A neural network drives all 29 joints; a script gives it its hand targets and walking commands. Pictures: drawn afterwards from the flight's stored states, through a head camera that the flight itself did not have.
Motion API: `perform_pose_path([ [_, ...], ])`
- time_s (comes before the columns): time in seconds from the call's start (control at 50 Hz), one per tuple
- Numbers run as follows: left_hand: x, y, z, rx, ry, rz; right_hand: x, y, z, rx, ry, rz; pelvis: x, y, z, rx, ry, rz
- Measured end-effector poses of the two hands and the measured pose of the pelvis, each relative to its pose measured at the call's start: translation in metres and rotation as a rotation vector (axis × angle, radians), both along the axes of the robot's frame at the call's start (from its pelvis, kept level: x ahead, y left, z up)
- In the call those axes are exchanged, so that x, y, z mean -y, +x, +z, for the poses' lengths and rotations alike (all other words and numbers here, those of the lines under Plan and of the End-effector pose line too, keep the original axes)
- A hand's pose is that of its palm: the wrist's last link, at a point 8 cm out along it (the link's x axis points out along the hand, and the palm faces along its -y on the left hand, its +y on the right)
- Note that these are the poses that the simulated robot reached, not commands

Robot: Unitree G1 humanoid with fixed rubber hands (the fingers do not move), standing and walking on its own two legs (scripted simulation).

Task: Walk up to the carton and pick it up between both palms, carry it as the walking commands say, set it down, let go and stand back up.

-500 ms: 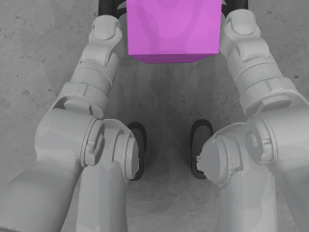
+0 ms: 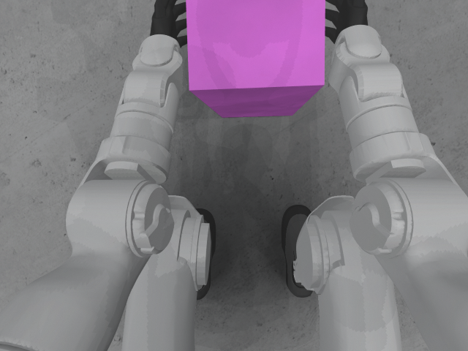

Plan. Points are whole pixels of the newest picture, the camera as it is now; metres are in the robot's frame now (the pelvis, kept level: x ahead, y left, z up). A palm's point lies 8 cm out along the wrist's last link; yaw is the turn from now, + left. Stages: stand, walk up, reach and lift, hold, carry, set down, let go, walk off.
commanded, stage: reach and lift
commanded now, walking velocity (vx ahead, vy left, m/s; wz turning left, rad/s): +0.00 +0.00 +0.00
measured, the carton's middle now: (255, 49) +0.54 -0.01 -0.20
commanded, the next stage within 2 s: none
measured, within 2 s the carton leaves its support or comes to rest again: neither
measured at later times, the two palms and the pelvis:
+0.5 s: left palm (161, 35) +0.52 +0.11 -0.09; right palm (367, 26) +0.52 -0.13 -0.08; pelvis +0.00 -0.01 +0.03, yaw +1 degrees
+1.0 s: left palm (141, 17) +0.52 +0.11 -0.02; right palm (397, 2) +0.52 -0.13 -0.01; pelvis +0.00 -0.01 +0.07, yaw +1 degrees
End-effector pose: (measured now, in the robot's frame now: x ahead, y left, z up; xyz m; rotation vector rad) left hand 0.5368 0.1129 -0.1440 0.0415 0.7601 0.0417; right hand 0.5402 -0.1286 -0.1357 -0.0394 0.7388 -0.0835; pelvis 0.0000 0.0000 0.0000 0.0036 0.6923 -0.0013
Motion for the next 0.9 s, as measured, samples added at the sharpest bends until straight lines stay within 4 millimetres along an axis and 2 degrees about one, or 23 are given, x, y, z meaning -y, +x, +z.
perform_pose_path([
  [0.18, 0.004, -0.005, 0.014, 0.022, 0.008, 0.024, 0.0, -0.005, 0.017, 0.04, -0.002, -0.042, 0.001, 0.006, 0.009, -0.027, -0.007, 0.019],
  [0.36, 0.006, -0.018, 0.031, 0.033, -0.008, 0.055, 0.0, -0.018, 0.033, 0.057, 0.012, -0.083, 0.004, 0.001, 0.022, -0.015, 0.0, 0.021],
  [0.62, 0.009, -0.01, 0.078, 0.057, -0.005, 0.05, 0.002, -0.013, 0.078, 0.081, 0.008, -0.091, 0.006, 0.0, 0.045, -0.02, 0.001, 0.017],
  [0.9, 0.006, -0.018, 0.103, 0.059, -0.002, 0.055, -0.001, -0.019, 0.104, 0.081, 0.011, -0.088, 0.006, 0.003, 0.067, -0.035, 0.0, 0.018],
])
